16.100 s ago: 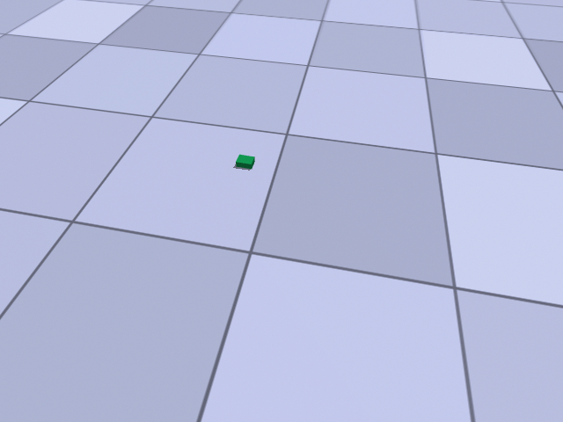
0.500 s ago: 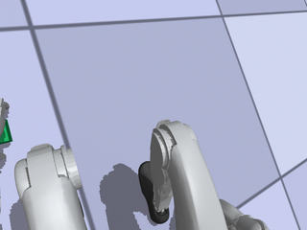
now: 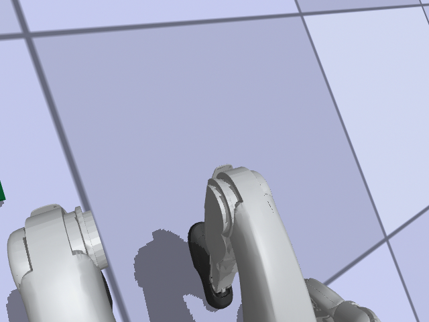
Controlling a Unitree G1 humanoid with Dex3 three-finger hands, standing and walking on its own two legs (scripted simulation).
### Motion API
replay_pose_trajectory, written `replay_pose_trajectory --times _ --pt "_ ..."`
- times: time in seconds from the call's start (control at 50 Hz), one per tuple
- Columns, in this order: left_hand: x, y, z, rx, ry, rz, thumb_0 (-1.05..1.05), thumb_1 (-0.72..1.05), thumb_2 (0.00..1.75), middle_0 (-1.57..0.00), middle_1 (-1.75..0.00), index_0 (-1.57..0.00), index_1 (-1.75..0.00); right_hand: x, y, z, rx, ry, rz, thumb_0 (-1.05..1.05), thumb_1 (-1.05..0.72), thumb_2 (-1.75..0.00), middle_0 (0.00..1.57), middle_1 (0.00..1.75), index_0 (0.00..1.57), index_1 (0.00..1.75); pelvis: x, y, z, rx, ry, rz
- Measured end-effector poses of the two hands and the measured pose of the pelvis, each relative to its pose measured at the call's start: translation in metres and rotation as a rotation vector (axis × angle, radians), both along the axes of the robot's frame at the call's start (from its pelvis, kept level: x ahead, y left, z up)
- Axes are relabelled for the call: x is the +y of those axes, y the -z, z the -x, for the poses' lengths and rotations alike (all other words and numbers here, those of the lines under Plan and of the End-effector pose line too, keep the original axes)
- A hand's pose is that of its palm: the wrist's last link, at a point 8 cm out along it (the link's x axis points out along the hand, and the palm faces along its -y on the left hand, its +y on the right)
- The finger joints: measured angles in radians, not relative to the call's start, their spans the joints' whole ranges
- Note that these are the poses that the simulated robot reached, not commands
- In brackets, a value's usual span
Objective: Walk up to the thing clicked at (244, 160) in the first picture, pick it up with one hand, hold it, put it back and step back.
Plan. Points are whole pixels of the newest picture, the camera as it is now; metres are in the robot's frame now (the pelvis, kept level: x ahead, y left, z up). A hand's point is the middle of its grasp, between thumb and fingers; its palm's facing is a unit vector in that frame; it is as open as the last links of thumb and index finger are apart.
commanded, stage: close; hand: left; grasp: from above
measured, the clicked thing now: out of the picture +0.37 +0.33 -0.27
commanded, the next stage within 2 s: settle in 1.18 s
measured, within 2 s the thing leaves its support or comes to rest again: leaves its support in 1.56 s
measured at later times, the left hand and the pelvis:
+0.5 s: hand out of the picture +0.37 +0.32 -0.24, palm faces -0.40 -0.18 -0.90, open 9.4 cm; pelvis +0.00 +0.00 +0.00, yaw +0 degrees
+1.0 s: hand out of the picture +0.37 +0.32 -0.24, palm faces -0.42 -0.16 -0.89, open 9.0 cm; pelvis +0.00 +0.00 +0.00, yaw -1 degrees
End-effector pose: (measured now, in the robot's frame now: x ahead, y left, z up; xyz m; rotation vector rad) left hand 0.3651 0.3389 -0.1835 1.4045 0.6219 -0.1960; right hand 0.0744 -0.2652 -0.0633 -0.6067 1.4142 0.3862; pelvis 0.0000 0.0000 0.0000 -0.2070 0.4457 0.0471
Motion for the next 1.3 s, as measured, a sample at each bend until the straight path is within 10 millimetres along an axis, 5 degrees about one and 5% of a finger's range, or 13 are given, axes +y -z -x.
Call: replay_pose_trajectory --times 0.34,0.52,0.9,1.3 --pt "-0.023 0.001 0.003 -0.104 0.085 -0.028 0.0 0.14 0.48 -0.58 -0.55 -0.61 -0.53 0.002 -0.008 -0.019 -0.056 -0.037 0.003 0.0 -0.9 -0.9 0.2 0.3 0.2 0.3 0.002 -0.003 0.001 -0.001 0.007 0.011" --pt "-0.016 -0.001 -0.008 -0.092 -0.017 -0.005 0.0 0.21 0.39 -0.67 -0.51 -0.67 -0.46 -0.006 -0.014 -0.028 -0.096 -0.038 0.009 0.0 -0.9 -0.9 0.2 0.3 0.2 0.3 0.002 -0.002 0.0 0.006 0.0 0.014" --pt "-0.012 -0.004 -0.008 -0.066 0.034 0.0 0.01 0.23 0.32 -0.76 -0.35 -0.74 -0.36 -0.002 0.0 -0.004 -0.019 -0.006 0.013 0.0 -0.9 -0.9 0.2 0.3 0.2 0.3 -0.001 0.0 0.001 0.008 0.009 -0.004" --pt "-0.01 -0.004 -0.008 -0.072 0.025 -0.005 0.0 0.2 0.3 -0.84 -0.25 -0.82 -0.29 -0.004 -0.003 -0.023 -0.052 -0.043 0.021 0.0 -0.9 -0.9 0.2 0.3 0.2 0.3 0.0 -0.001 -0.002 0.018 0.002 0.002"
